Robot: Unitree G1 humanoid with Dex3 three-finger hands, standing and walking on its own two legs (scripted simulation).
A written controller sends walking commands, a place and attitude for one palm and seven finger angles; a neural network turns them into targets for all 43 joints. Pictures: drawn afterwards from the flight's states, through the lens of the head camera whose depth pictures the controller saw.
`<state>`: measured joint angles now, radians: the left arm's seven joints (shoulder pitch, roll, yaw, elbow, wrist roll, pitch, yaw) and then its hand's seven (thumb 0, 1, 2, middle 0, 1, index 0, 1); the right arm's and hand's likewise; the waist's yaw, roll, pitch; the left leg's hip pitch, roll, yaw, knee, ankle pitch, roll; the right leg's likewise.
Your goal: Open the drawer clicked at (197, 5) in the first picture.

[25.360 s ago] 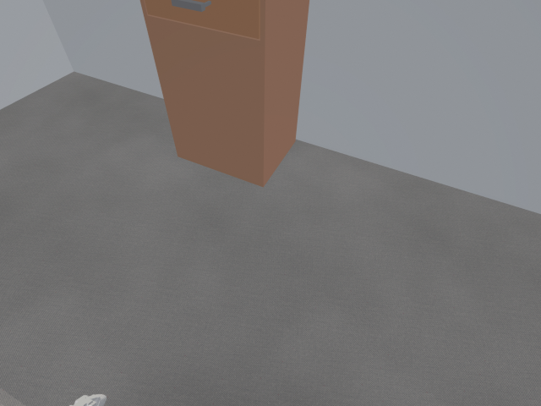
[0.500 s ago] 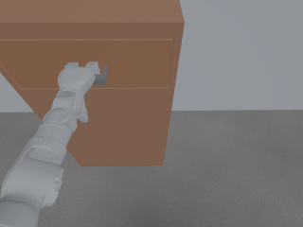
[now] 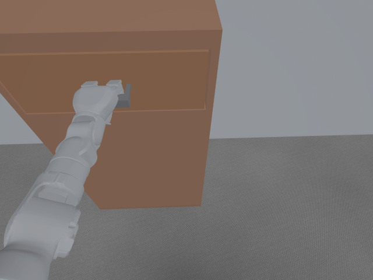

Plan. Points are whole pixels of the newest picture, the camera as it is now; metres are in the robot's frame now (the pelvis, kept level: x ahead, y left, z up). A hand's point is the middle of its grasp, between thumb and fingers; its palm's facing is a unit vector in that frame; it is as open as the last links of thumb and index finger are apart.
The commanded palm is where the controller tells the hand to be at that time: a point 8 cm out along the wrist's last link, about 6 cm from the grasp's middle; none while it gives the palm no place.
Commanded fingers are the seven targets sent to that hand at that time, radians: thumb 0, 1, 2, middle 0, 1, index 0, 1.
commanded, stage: close the thumb around the handle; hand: left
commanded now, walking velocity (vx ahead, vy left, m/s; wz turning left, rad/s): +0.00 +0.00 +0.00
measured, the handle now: (104, 94) +0.53 +0.19 +0.10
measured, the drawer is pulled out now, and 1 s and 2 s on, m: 0.00 0.03 0.12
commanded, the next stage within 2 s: pull the drawer open in 0.10 s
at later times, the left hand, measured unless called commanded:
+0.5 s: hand (104, 120) +0.46 +0.18 +0.08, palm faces +0.00 -0.05 -1.00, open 6.0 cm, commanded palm +0.42 +0.19 +0.14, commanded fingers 0.00 0.90 0.90 -0.40 -1.35 -0.40 -1.35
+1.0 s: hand (102, 127) +0.44 +0.18 +0.08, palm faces -0.03 -0.03 -1.00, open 6.0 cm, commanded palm +0.42 +0.19 +0.14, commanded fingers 0.00 0.90 0.90 -0.40 -1.35 -0.40 -1.35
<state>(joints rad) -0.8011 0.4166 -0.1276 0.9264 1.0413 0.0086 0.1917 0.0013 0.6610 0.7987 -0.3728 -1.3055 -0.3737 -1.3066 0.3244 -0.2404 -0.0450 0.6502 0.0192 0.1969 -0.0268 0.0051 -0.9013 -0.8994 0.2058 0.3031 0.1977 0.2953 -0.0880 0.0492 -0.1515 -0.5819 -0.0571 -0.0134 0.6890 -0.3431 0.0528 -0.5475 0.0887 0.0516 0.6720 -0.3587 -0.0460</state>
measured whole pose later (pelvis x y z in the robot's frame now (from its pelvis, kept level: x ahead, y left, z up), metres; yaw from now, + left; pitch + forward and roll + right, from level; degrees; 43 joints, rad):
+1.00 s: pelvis +0.01 -0.01 +0.00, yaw +2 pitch +11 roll +0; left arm -0.65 0.38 -0.21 0.70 1.01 0.05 0.13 0.00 0.68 0.81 -0.33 -1.34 -0.36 -1.32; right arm 0.19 -0.24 -0.03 0.63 0.03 0.21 -0.03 0.01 -0.90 -0.90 0.20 0.30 0.20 0.30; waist -0.02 0.05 -0.14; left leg -0.50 -0.07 -0.03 0.65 -0.35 0.05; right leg -0.46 0.07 0.03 0.65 -0.38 -0.05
